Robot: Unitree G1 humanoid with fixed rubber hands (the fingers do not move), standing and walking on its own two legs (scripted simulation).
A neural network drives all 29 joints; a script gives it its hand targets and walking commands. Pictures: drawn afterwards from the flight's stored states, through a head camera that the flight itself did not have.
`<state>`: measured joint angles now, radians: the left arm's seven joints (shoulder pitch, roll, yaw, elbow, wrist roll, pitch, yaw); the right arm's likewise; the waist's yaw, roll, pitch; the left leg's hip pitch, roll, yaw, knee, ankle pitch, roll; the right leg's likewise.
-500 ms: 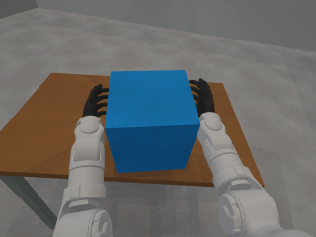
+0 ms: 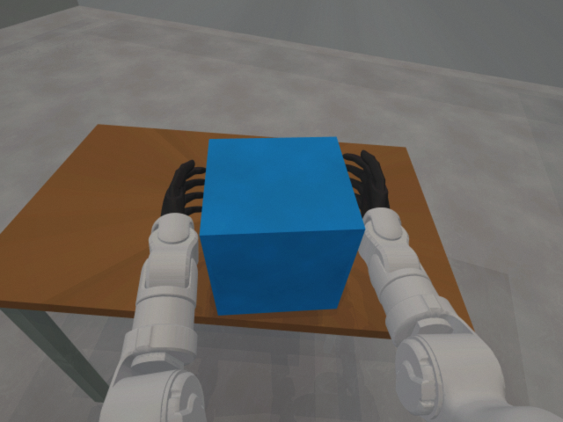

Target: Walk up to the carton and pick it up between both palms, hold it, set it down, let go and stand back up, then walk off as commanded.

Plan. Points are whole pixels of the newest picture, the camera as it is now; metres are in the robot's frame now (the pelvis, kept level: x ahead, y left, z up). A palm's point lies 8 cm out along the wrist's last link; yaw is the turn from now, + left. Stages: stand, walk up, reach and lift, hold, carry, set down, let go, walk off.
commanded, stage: set down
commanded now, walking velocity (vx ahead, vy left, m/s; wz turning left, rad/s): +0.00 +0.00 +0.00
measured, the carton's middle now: (276, 228) +0.40 +0.04 +0.08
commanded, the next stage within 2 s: none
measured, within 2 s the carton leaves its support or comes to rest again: rests again in 0.90 s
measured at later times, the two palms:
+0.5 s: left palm (180, 222) +0.37 +0.19 +0.10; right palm (363, 207) +0.43 -0.09 +0.11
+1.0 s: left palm (191, 227) +0.39 +0.18 +0.07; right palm (359, 209) +0.46 -0.10 +0.07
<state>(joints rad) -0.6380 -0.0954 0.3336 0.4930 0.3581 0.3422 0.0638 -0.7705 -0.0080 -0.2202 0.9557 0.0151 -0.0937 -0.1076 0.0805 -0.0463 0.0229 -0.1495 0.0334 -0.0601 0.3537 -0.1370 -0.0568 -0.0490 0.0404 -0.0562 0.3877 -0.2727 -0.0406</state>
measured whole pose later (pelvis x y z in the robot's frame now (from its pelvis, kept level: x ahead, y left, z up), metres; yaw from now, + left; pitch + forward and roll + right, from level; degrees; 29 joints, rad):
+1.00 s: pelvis +0.03 -0.02 +0.00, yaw +0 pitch +8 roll +1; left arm -0.62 -0.14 0.36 0.54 0.36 0.17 0.12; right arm -0.81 -0.04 -0.26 1.07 -0.05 -0.25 -0.05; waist 0.15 -0.05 -0.02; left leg -0.34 0.06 -0.06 0.35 -0.14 -0.08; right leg -0.25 0.07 -0.06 0.39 -0.28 -0.06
